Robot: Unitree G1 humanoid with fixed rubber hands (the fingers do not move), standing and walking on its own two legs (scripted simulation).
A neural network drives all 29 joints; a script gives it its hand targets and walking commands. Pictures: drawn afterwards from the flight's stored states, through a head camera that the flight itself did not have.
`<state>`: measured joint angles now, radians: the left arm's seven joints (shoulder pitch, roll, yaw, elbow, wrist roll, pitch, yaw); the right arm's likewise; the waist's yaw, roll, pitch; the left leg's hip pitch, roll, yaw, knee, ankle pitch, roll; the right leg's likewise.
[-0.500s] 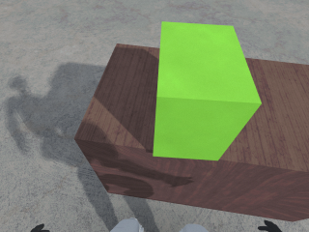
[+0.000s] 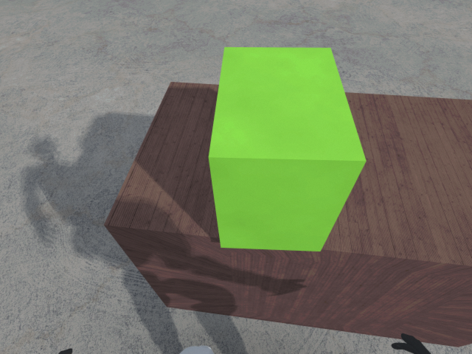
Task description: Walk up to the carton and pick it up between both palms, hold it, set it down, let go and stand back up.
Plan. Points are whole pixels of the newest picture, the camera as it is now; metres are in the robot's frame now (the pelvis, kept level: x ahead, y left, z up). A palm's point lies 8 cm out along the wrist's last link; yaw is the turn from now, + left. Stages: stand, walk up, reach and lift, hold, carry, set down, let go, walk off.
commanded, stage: walk up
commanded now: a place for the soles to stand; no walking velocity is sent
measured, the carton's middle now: (273, 151) +0.47 -0.05 +0.06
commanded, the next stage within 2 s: stand in 0.22 s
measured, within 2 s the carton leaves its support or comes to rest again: neither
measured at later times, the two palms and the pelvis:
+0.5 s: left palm out of the picture +0.09 +0.32 -0.09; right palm out of the picture +0.11 -0.31 -0.11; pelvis +0.00 -0.01 +0.00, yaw +0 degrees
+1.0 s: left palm (83, 324) +0.17 +0.27 -0.05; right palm (444, 338) +0.17 -0.31 -0.05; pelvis +0.01 -0.03 +0.01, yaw +0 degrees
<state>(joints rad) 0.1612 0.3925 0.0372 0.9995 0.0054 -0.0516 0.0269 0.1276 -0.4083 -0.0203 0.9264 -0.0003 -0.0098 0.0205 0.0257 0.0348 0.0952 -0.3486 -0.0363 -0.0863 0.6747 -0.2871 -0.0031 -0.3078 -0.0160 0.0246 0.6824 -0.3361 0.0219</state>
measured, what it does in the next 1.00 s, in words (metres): stands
